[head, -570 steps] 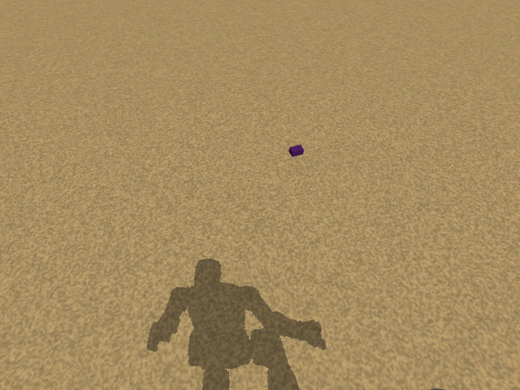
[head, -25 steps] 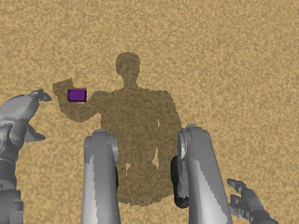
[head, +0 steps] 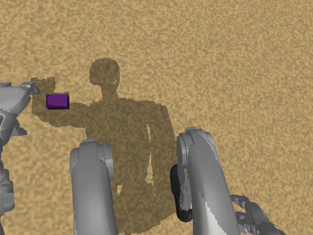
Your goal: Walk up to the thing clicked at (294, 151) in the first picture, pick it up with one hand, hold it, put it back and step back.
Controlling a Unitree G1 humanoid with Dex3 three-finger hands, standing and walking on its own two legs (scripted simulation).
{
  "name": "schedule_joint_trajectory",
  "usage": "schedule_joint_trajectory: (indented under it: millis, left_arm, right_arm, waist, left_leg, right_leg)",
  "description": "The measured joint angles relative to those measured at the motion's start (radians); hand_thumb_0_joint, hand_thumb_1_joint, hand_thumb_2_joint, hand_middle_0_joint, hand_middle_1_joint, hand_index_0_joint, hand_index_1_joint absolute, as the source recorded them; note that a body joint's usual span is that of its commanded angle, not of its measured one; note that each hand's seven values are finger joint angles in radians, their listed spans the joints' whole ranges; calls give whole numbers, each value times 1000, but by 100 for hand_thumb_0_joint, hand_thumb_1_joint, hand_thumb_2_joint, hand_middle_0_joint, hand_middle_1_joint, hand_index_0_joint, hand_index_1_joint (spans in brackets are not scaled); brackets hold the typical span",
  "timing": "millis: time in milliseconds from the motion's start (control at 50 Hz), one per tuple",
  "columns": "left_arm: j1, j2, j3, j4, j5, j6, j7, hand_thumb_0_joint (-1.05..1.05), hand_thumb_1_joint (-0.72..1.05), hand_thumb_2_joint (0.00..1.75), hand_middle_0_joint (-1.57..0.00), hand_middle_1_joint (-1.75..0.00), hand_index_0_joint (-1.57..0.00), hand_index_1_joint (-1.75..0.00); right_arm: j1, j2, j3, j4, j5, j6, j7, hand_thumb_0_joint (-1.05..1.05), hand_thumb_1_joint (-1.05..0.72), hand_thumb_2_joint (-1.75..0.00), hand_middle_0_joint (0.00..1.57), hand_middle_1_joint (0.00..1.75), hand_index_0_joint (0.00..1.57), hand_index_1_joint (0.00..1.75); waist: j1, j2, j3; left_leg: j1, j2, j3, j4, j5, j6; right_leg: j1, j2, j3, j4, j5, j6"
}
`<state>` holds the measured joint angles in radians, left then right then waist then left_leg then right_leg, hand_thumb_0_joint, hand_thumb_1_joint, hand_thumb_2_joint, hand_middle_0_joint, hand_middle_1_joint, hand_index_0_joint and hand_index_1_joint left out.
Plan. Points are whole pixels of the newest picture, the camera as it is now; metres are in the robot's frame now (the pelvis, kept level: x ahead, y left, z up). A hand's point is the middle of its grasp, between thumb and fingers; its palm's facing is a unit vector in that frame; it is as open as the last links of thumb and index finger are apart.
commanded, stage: rise first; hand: left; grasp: from above
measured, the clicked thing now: (58, 101) +0.49 +0.29 -0.32
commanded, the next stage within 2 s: none
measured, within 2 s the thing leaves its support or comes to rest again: neither
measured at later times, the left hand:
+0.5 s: hand (27, 108) +0.43 +0.33 -0.19, palm faces -0.47 -0.05 -0.88, open 11.6 cm
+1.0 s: hand (29, 105) +0.44 +0.33 -0.20, palm faces -0.47 -0.07 -0.88, open 11.5 cm
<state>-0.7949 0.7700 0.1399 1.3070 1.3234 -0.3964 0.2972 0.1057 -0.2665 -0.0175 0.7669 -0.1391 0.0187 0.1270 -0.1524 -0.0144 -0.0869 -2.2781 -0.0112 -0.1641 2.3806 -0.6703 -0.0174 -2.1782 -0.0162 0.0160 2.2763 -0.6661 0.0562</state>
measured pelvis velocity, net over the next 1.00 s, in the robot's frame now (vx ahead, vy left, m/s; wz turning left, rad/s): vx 0.01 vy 0.00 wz -0.03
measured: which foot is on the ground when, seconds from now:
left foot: down 0.00-1.00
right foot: down 0.00-1.00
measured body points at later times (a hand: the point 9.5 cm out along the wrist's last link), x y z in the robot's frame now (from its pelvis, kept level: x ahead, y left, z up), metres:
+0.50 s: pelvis +0.01 +0.00 -0.02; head +0.23 +0.09 +0.36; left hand +0.45 +0.33 -0.14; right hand +0.09 -0.28 -0.13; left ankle +0.08 +0.13 -0.31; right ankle +0.11 -0.16 -0.31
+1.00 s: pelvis +0.01 +0.00 -0.03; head +0.24 +0.09 +0.35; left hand +0.46 +0.33 -0.15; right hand +0.08 -0.28 -0.13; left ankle +0.08 +0.13 -0.31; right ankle +0.11 -0.16 -0.31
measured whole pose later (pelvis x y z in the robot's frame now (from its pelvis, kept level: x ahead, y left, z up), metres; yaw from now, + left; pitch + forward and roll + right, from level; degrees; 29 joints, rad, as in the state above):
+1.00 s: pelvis +0.01 +0.00 -0.03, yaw -2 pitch +32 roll -10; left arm -0.92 0.87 0.17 1.48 1.40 -0.42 0.41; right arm 0.09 -0.27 0.05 0.78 -0.22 0.02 0.15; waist -0.21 -0.04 -0.04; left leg -2.36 -0.02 -0.20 2.49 -0.71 -0.04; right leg -2.25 0.00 0.01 2.37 -0.69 0.08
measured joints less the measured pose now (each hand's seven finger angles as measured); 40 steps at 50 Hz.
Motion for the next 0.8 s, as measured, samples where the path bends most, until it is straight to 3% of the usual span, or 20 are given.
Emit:
schedule_joint_trajectory:
  millis: [160,300,560,800]
  left_arm:
    - [-47,24,-6,66,56,-25,45,0,-18,73,-35,-73,-37,-72]
    - [-74,36,0,108,76,-22,83,0,-15,69,-36,-75,-39,-72]
    - [-91,47,14,130,65,10,95,0,-12,66,-38,-75,-42,-71]
    - [-104,76,24,151,58,-17,89,0,-12,67,-40,-72,-43,-69]
  right_arm:
    - [-19,12,18,8,-26,3,10,0,-91,-91,20,30,20,30]
    - [-19,18,29,13,-46,-1,14,0,-91,-91,20,30,20,30]
    - [-2,15,40,13,-58,-9,23,0,-91,-91,20,30,20,30]
    - [-6,1,51,9,-67,-3,28,0,-91,-90,20,30,20,30]
  waist:
    - [-13,-9,2]
    - [-25,-13,10]
    - [-45,-10,24]
    - [-53,-12,39]
  left_leg:
    - [-29,-5,-4,36,-8,0]
    - [-53,-7,-9,63,-13,-1]
    - [-67,-7,-17,79,-28,-7]
    - [-72,-8,-30,95,-38,-15]
  right_leg:
    - [-25,3,2,33,-10,4]
    - [-46,7,4,58,-15,11]
    - [-64,11,1,72,-25,13]
    - [-70,14,-7,85,-30,19]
